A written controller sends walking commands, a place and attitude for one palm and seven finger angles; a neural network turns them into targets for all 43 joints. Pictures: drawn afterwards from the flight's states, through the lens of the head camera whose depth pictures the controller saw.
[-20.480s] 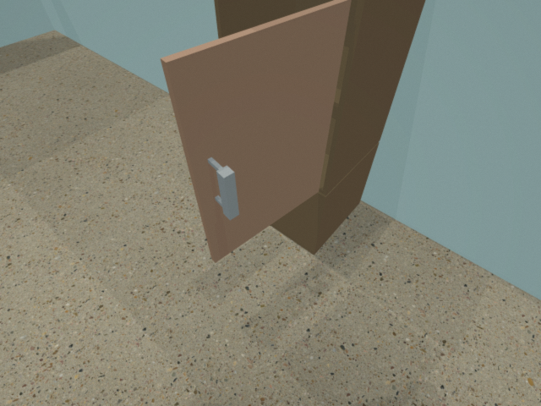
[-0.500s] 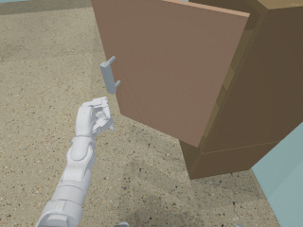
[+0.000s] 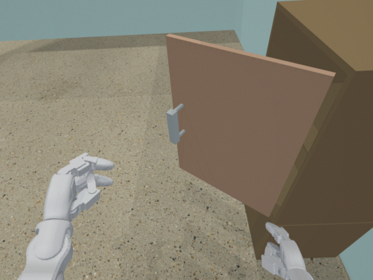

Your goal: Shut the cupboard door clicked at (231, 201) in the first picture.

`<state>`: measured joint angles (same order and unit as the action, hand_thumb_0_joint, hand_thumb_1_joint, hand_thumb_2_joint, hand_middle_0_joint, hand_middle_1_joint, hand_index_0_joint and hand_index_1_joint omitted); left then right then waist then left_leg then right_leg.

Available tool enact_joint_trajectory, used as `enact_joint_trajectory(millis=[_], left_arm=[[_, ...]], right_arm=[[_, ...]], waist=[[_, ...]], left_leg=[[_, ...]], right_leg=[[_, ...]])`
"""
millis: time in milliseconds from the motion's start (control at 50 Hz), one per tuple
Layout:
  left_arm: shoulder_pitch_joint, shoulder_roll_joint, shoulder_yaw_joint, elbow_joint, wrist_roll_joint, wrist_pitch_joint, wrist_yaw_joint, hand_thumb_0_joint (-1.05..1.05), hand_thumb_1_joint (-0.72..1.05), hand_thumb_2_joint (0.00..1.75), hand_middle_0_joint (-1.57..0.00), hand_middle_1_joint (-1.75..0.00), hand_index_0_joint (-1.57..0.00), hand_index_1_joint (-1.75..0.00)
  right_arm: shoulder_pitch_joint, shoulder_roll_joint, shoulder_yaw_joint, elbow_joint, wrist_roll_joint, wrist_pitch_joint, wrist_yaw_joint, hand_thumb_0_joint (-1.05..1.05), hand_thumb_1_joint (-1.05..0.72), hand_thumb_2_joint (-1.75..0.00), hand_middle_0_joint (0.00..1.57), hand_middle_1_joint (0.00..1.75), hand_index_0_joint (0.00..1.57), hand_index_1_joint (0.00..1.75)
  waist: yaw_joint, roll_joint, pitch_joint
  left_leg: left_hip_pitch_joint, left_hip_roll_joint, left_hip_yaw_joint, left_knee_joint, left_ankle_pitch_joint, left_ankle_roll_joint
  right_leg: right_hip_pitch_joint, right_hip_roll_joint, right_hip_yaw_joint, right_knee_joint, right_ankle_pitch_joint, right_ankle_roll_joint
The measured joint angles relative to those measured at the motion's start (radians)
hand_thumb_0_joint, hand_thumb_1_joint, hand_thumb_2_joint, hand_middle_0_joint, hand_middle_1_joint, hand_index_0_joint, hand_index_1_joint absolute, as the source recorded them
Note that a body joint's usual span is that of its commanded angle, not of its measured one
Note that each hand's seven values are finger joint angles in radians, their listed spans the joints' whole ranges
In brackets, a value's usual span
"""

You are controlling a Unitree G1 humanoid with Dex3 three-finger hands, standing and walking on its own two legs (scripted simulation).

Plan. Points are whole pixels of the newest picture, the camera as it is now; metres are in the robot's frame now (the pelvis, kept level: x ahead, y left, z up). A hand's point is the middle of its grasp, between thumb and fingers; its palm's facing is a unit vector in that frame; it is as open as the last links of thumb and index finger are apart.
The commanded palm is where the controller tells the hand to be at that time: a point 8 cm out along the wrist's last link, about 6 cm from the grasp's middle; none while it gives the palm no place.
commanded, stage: draw the hand back to the body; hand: left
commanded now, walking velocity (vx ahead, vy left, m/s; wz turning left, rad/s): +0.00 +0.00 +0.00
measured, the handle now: (177, 123) +0.62 +0.11 -0.04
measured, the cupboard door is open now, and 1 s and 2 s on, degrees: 53 53 53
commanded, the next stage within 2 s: step back with the hand held close in 0.64 s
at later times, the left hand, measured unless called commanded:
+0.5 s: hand (37, 210) +0.18 +0.26 +0.15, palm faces +0.47 -0.79 -0.40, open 7.3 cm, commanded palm +0.13 +0.30 +0.18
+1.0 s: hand (37, 206) +0.19 +0.27 +0.15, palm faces +0.40 -0.78 -0.48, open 7.4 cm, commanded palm +0.13 +0.30 +0.18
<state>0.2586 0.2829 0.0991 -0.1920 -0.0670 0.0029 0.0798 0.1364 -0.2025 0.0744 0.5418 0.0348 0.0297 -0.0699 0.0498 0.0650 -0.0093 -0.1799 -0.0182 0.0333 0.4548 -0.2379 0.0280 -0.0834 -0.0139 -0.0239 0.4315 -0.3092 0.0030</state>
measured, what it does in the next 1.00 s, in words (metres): stands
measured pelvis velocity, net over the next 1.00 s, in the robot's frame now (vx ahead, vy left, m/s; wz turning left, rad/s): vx -0.01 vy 0.00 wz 0.00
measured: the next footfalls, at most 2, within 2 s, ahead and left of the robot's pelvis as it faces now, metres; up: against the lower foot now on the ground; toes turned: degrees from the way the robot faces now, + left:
none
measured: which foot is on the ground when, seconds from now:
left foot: down 0.00-1.00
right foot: down 0.00-1.00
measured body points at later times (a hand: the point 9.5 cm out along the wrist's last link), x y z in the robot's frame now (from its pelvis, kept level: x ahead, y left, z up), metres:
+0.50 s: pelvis -0.01 -0.01 +0.00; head -0.03 -0.04 +0.45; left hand +0.15 +0.30 +0.17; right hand +0.18 -0.23 -0.09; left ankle +0.01 +0.10 -0.74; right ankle -0.05 -0.12 -0.74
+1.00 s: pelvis -0.01 +0.00 +0.00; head -0.01 -0.02 +0.45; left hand +0.16 +0.31 +0.18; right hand +0.17 -0.24 -0.10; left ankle +0.01 +0.10 -0.74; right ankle -0.05 -0.12 -0.74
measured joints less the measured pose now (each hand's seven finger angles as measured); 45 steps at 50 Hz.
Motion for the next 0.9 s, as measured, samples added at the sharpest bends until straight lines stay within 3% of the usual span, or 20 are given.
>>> enact_joint_trajectory(millis=[140, 340, 500, 680, 780, 900], left_arm=[[0.105, 0.041, 0.111, -0.107, -0.005, 0.001, 0.012, 0.01, 0.90, 0.90, -0.61, -0.74, -0.60, -0.73], [0.233, 0.095, 0.278, -0.197, -0.014, -0.048, 0.031, 0.01, 0.90, 0.90, -0.34, -0.45, -0.34, -0.44], [0.199, 0.050, 0.240, -0.152, -0.010, -0.054, 0.032, 0.01, 0.90, 0.90, -0.24, -0.33, -0.23, -0.33], [0.211, 0.070, 0.240, -0.179, -0.013, -0.074, 0.025, 0.01, 0.89, 0.90, -0.22, -0.31, -0.21, -0.30], [0.207, 0.072, 0.253, -0.167, -0.017, -0.077, 0.020, 0.01, 0.89, 0.90, -0.21, -0.30, -0.21, -0.30], [0.228, 0.085, 0.278, -0.164, -0.006, -0.125, 0.022, 0.01, 0.89, 0.90, -0.21, -0.30, -0.21, -0.30]], right_arm=[[0.032, 0.000, -0.003, 0.040, -0.010, -0.021, 0.005, 0.01, -0.90, -0.90, 0.21, 0.30, 0.21, 0.30], [0.071, -0.032, -0.045, 0.083, -0.005, -0.065, 0.003, 0.01, -0.90, -0.90, 0.21, 0.30, 0.21, 0.30], [0.061, -0.044, -0.058, 0.098, -0.007, -0.090, -0.012, 0.02, -0.90, -0.90, 0.20, 0.30, 0.21, 0.30], [0.048, -0.026, -0.053, 0.087, -0.008, -0.116, -0.014, 0.01, -0.90, -0.90, 0.20, 0.30, 0.20, 0.30], [0.047, -0.022, -0.052, 0.086, -0.009, -0.110, -0.012, 0.01, -0.90, -0.90, 0.20, 0.30, 0.21, 0.30], [0.038, -0.038, -0.064, 0.077, -0.011, -0.055, -0.008, 0.01, -0.90, -0.90, 0.21, 0.30, 0.21, 0.30]], waist=[[0.007, 0.009, 0.005], [0.012, 0.022, -0.005], [0.014, 0.010, 0.003], [0.001, 0.002, 0.002], [0.004, 0.007, 0.006], [-0.021, 0.023, -0.015]], left_leg=[[0.026, -0.004, -0.001, -0.023, 0.008, 0.003], [0.026, 0.001, -0.003, -0.016, 0.006, 0.000], [0.025, 0.004, -0.009, -0.021, 0.020, -0.005], [0.032, 0.020, -0.005, -0.017, 0.016, -0.015], [0.031, 0.023, -0.004, -0.023, 0.019, -0.017], [-0.069, 0.031, -0.022, 0.050, -0.005, -0.012]], right_leg=[[0.029, -0.003, -0.002, -0.028, 0.010, 0.004], [0.032, 0.002, -0.003, -0.026, 0.011, 0.001], [0.025, 0.005, -0.009, -0.017, 0.014, -0.005], [0.034, 0.021, -0.003, -0.026, 0.020, -0.015], [0.033, 0.023, -0.002, -0.031, 0.024, -0.016], [-0.037, 0.032, -0.020, -0.011, 0.023, -0.011]])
